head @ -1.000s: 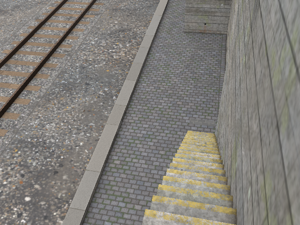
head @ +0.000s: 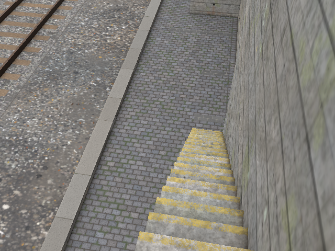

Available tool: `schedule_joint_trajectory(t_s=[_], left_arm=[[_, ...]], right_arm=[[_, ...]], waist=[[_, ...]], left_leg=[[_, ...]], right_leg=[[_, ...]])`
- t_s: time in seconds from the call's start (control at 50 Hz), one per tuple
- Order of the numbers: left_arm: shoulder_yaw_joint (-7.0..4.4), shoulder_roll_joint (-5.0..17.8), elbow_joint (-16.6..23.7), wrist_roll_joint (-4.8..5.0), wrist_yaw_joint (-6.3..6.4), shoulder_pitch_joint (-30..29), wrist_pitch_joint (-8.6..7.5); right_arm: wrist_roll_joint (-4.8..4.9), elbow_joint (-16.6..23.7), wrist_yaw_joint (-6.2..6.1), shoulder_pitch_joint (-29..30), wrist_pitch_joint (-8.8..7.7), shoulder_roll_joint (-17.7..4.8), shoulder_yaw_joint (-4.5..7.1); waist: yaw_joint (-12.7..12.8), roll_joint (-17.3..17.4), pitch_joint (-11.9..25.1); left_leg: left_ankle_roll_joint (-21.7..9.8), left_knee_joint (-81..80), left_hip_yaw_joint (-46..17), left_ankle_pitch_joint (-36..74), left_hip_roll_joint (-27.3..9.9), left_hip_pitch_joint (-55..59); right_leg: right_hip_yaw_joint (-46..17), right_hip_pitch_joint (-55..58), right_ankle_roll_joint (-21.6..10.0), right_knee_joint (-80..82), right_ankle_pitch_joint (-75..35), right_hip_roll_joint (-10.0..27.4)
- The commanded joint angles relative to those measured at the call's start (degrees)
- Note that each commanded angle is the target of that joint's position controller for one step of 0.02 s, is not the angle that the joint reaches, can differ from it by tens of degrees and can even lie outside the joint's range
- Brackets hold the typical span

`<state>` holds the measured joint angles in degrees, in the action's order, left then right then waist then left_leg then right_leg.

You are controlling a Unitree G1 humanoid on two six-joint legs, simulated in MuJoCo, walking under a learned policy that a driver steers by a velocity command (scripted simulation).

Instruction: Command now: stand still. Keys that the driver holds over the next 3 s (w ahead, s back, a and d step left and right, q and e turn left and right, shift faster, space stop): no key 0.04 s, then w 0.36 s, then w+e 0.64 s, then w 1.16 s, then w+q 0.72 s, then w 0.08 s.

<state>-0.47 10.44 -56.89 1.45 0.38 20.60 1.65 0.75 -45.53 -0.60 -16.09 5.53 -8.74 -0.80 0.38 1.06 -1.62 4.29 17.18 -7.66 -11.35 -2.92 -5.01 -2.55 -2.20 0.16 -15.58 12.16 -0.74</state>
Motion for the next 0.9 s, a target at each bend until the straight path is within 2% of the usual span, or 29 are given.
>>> schedule_joint_trajectory(t_s=[0.02, 0.04, 0.06, 0.08, 0.16, 0.18, 0.2, 0.22, 0.26, 0.34, 0.36, 0.38, 0.4, 0.44, 0.52, 0.54, 0.58, 0.62, 0.64, 0.66, 0.68, 0.7, 0.72, 0.74, 0.76, 0.78, 0.82, 0.86, 0.9], left_arm=[[-0.98, 6.0, 0.9, -0.05, 0.04, 5.3, -0.7], [-1.62, 7.5, 0.7, -0.17, -0.27, 6.3, -1.08], [-1.89, 7.9, 0.4, 0.63, 0.07, 5.9, -1.25], [-1.83, 7.4, 0.3, 0.96, 0.35, 5.9, -1.52], [-2.04, 7.5, 1.2, 0.66, 0.44, 4.4, -2.82], [-1.62, 7.4, 0.9, 0.26, 0.22, 4.1, -2.82], [-1.54, 7.3, 1.0, 0.13, 0.23, 4.3, -2.88], [-1.47, 7.6, 1.1, 0.19, 0.23, 4.4, -3.0], [-1.38, 8.9, 1.6, 0.76, -0.09, 2.9, -3.65], [-1.21, 9.6, 2.3, 0.47, -0.23, 2.2, -3.61], [-1.73, 10.8, 2.1, 1.56, -0.49, 3.0, -3.73], [-1.68, 10.5, 2.6, 1.52, -0.58, 2.2, -3.96], [-1.72, 10.6, 3.1, 1.79, -0.53, 1.5, -4.05], [-1.42, 9.8, 3.6, 1.88, -0.54, 0.6, -4.01], [-1.33, 10.3, 5.4, 1.72, -0.69, -1.9, -4.27], [-0.79, 9.6, 5.6, 0.89, -0.09, -3.1, -4.11], [-0.3, 8.9, 5.6, 0.5, 0.05, -2.1, -3.93], [-0.24, 9.7, 6.9, -0.44, -0.57, -4.3, -3.47], [-0.59, 9.7, 7.4, 1.01, -0.35, -5.1, -3.62], [-0.59, 9.5, 7.1, 0.9, -0.22, -4.6, -3.55], [-0.11, 8.3, 7.1, 0.78, 0.13, -5.5, -3.11], [-0.35, 8.7, 6.8, 1.24, 0.41, -4.8, -2.87], [-0.68, 9.8, 7.1, 1.07, 0.37, -5.7, -2.62], [-0.37, 9.1, 7.6, 0.6, 0.08, -6.0, -2.5], [0.19, 8.0, 8.4, -0.05, -0.04, -6.2, -1.93], [0.1, 8.2, 8.7, 0.01, -0.09, -6.8, -1.62], [-0.11, 8.7, 9.5, 0.04, -0.26, -8.0, -1.44], [-0.05, 8.8, 10.8, -0.04, -0.34, -9.5, -1.1], [-0.13, 8.7, 11.8, 0.49, -0.43, -10.8, -1.04]], right_arm=[[-0.16, 2.2, -0.11, -2.2, -0.54, -5.1, 1.47], [-0.16, 2.4, -0.4, -3.2, -0.93, -4.9, 1.19], [-0.61, 2.2, -1.01, -3.0, -0.79, -4.9, 1.04], [-0.56, 2.1, -1.32, -3.1, -0.87, -4.9, 0.88], [-0.13, 3.3, -2.18, -1.7, -1.03, -5.3, 0.67], [-0.77, 3.8, -1.73, -1.5, -1.03, -5.0, 0.13], [-0.78, 4.0, -1.55, -1.7, -1.08, -5.4, 0.16], [-0.5, 4.2, -1.43, -1.7, -1.19, -5.7, 0.17], [-0.14, 4.5, -1.88, -1.5, -1.56, -7.0, -0.06], [-0.15, 5.5, -1.77, 0.0, -1.99, -7.9, -0.34], [0.54, 5.4, -1.94, -0.6, -2.12, -8.7, 0.16], [0.86, 5.7, -1.94, -0.1, -2.15, -9.0, 0.28], [0.3, 6.0, -1.86, -0.2, -2.38, -8.6, 0.14], [0.14, 6.6, -1.82, 1.1, -2.72, -8.2, 0.18], [-0.45, 7.9, -1.51, 1.9, -3.24, -9.1, 0.59], [-1.1, 8.3, -1.65, 2.6, -2.84, -7.4, -0.13], [-1.11, 9.2, -1.8, 2.7, -2.1, -7.6, -0.17], [-1.51, 10.7, -1.42, 4.0, -2.22, -8.2, -0.41], [-0.2, 10.3, -1.81, 3.7, -2.81, -9.5, 0.45], [-0.26, 10.1, -2.07, 3.2, -3.1, -9.7, 0.52], [-0.48, 10.7, -2.09, 4.0, -2.61, -8.8, 0.51], [-0.31, 10.7, -2.21, 4.1, -2.61, -8.2, 0.43], [0.21, 10.9, -2.18, 3.6, -3.23, -9.1, 1.13], [0.25, 11.0, -2.29, 3.7, -3.01, -9.5, 1.42], [-0.93, 11.7, -2.12, 4.4, -3.15, -9.3, 1.48], [-1.2, 12.1, -1.93, 4.3, -3.28, -8.6, 1.47], [-1.08, 12.8, -1.84, 4.1, -3.56, -8.3, 1.48], [-1.85, 13.4, -1.85, 3.6, -3.71, -8.5, 1.55], [-1.64, 13.9, -2.01, 3.2, -3.82, -8.4, 1.52]], waist=[[-0.6, 0.5, -1.9], [-0.8, 1.4, -1.7], [-0.9, 0.0, -2.8], [-0.9, 1.1, -2.0], [-0.9, -0.1, -2.4], [-1.0, -1.9, -2.8], [-1.0, -1.2, -1.9], [-1.0, -0.3, -1.4], [-1.1, -1.0, -0.8], [-1.1, 0.0, -0.8], [-1.1, -0.7, 0.3], [-0.9, -0.1, -0.5], [-1.2, 0.0, 0.7], [-1.4, 0.3, -1.6], [-2.1, 0.4, -1.4], [-2.1, 2.0, -3.5], [-1.8, 2.5, -0.1], [-1.8, 1.7, 2.0], [-1.7, 2.9, 2.1], [-1.4, 2.4, 2.0], [-1.2, -0.4, 2.5], [-1.0, -1.5, 2.8], [-1.6, -1.0, 3.5], [-1.7, -0.4, 3.7], [-1.8, 1.1, 3.4], [-2.0, -0.3, 3.2], [-2.2, -3.0, 3.3], [-3.1, -3.8, 3.5], [-3.5, -3.8, 4.0]], left_leg=[[-2.4, -2.3, -2.9, 14.2, -1.4, 1.0], [-3.1, -2.9, -3.2, 14.8, -1.2, 2.2], [-3.3, -3.0, -3.0, 14.2, -1.0, 2.0], [-3.4, -3.1, -3.0, 13.6, -0.7, 2.3], [-4.0, -3.7, -3.8, 8.5, 0.2, 3.2], [-4.4, -3.0, -4.2, 11.5, -0.2, 3.7], [-4.7, -2.3, -4.1, 13.0, 0.1, 4.5], [-4.9, -1.8, -4.0, 13.9, 0.3, 5.0], [-5.3, -1.6, -5.0, 13.2, 0.0, 5.8], [-5.9, -0.8, -5.2, 16.3, 0.3, 6.2], [-7.0, 0.5, -4.3, 11.8, 1.0, 6.8], [-7.2, 1.0, -3.7, 8.9, 1.8, 6.2], [-7.1, 1.1, -3.6, 8.4, 1.7, 6.0], [-7.2, 1.9, -2.5, 7.6, 1.9, 5.8], [-7.2, 6.8, -0.6, 17.0, 1.8, 8.8], [-6.0, 7.7, -1.3, 26.5, 1.1, 8.6], [-5.3, 9.7, -0.8, 32.3, 0.4, 11.8], [-5.2, 10.9, 0.0, 31.8, -0.1, 12.6], [-4.8, 10.7, 1.2, 29.0, 0.3, 12.1], [-4.7, 10.7, 1.6, 27.2, 0.2, 11.3], [-4.4, 11.5, 2.3, 27.3, 0.3, 11.1], [-4.1, 11.7, 2.8, 25.6, 0.3, 11.2], [-3.8, 12.9, 4.2, 22.3, 1.0, 11.1], [-4.0, 13.3, 4.9, 20.1, 1.3, 10.2], [-4.1, 13.7, 6.0, 18.7, 1.6, 9.8], [-4.1, 14.2, 6.3, 17.8, 1.6, 8.9], [-4.0, 15.7, 7.1, 15.6, 1.2, 7.8], [-3.4, 17.4, 8.7, 13.8, 0.9, 7.2], [-2.8, 19.1, 9.4, 12.0, 0.5, 6.6]], right_leg=[[-4.2, -3.8, -3.5, 1.4, -14.5, 6.9], [-4.1, -3.3, -2.9, 1.6, -13.9, 7.3], [-3.2, -4.1, -2.4, 1.6, -12.5, 6.4], [-3.4, -3.8, -2.0, 1.3, -11.3, 6.8], [-2.3, -5.6, -1.7, 1.9, -4.0, 6.5], [-1.6, -5.8, -2.0, 1.2, -6.4, 6.4], [-1.4, -5.6, -1.9, 0.5, -6.9, 6.5], [-1.1, -5.5, -1.9, 0.0, -6.7, 6.5], [-1.4, -5.3, -1.6, 0.8, -8.2, 6.9], [-0.6, -4.4, -1.5, 0.6, -10.2, 6.8], [0.7, -3.8, -2.3, -0.4, -4.9, 6.1], [1.1, -5.2, -2.8, -1.2, -3.3, 5.5], [1.3, -4.9, -2.8, -2.2, -2.7, 5.8], [0.5, -7.4, -3.7, -3.5, -3.5, 5.3], [-1.0, -11.2, -4.6, -8.7, -9.5, 4.1], [-1.8, -13.8, -3.9, -11.6, -14.1, 4.5], [-3.1, -14.0, -3.1, -13.5, -16.8, 4.0], [-4.4, -13.8, -2.5, -15.5, -18.7, 3.9], [-5.1, -13.5, -2.1, -16.0, -17.6, 4.0], [-5.7, -13.4, -2.2, -16.3, -18.7, 4.0], [-5.5, -13.5, -2.6, -18.0, -18.9, 3.3], [-5.8, -13.6, -2.6, -18.2, -19.8, 3.2], [-6.3, -14.2, -3.3, -19.5, -19.0, 2.6], [-6.5, -14.2, -3.8, -20.6, -19.2, 2.5], [-6.7, -14.4, -4.5, -21.2, -19.3, 2.3], [-7.0, -14.8, -5.0, -22.0, -19.7, 2.0], [-8.0, -15.4, -5.9, -23.1, -22.0, 1.5], [-9.2, -16.5, -6.3, -24.6, -24.4, 1.1], [-10.4, -17.3, -6.6, -24.9, -25.8, 0.8]])
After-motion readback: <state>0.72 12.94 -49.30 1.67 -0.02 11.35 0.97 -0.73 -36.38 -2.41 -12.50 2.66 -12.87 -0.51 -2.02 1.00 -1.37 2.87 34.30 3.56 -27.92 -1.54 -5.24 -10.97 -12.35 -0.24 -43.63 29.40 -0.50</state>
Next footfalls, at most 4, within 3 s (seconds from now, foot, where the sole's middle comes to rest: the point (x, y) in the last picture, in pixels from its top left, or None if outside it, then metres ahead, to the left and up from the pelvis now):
1.48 left None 0.27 0.15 -0.99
2.16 right None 0.43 -0.24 -1.20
2.58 left None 0.54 0.09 -1.19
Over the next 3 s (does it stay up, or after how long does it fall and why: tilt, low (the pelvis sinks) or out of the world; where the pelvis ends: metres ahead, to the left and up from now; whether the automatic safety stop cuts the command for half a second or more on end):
stays up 0.58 -0.13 -0.55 its command is cut before an obstacle after 2.2 s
